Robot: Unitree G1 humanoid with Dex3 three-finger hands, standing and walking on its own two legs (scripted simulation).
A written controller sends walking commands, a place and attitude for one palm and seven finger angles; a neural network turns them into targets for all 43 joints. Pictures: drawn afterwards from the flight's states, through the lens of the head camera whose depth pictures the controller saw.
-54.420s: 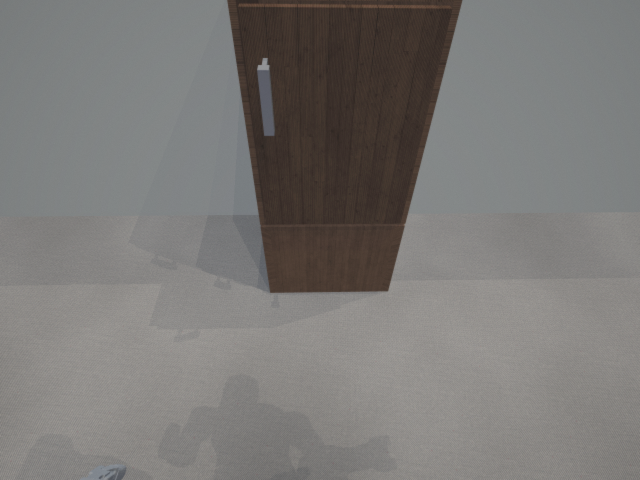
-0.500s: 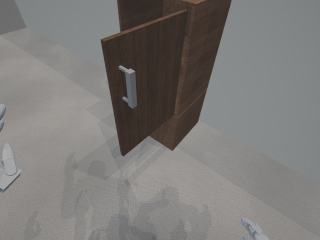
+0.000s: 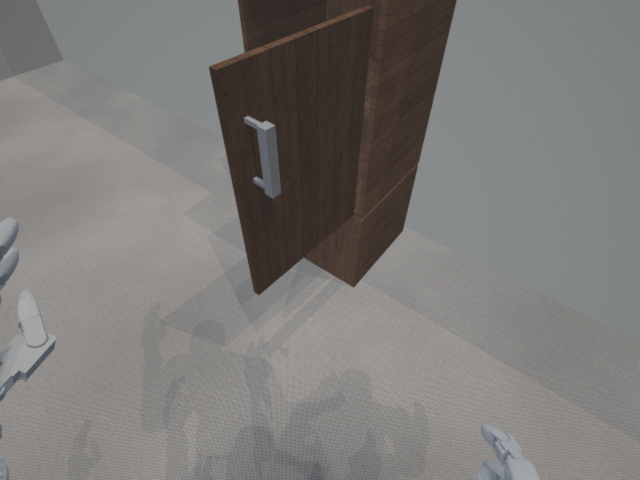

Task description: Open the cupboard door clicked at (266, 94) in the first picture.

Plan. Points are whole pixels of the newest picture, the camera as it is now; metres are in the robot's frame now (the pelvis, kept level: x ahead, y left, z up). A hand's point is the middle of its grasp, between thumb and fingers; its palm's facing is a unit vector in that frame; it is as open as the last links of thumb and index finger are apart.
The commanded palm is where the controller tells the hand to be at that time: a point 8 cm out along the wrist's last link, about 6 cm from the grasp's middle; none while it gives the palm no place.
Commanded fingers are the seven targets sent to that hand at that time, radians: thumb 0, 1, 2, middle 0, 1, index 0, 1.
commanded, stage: stop stepping back and stand still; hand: left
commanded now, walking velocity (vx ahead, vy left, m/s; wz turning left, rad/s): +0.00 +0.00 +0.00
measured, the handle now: (261, 157) +0.64 +0.15 +0.06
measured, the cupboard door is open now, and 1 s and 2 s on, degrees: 86 86 86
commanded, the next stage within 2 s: let the arm hang, fingers relaxed in 0.52 s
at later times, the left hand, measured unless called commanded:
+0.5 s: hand (22, 364) +0.18 +0.28 +0.15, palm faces +0.42 -0.79 -0.45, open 7.4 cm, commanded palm +0.12 +0.32 +0.18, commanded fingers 0.00 0.90 0.90 -0.20 -0.30 -0.20 -0.30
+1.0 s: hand out of the picture -0.01 +0.18 -0.18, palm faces -0.03 -0.99 -0.14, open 7.4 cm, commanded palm none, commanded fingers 0.00 0.90 0.90 -0.20 -0.30 -0.20 -0.30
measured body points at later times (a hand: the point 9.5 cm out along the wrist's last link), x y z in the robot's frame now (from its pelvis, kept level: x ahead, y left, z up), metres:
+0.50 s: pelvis -0.02 +0.02 +0.01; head -0.01 +0.03 +0.46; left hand +0.15 +0.32 +0.17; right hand +0.14 -0.21 -0.08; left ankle +0.04 +0.11 -0.74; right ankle -0.02 -0.10 -0.74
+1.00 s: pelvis -0.02 +0.01 +0.00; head +0.01 +0.03 +0.45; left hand -0.01 +0.24 -0.16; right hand +0.03 -0.28 -0.13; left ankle +0.04 +0.11 -0.74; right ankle -0.02 -0.10 -0.74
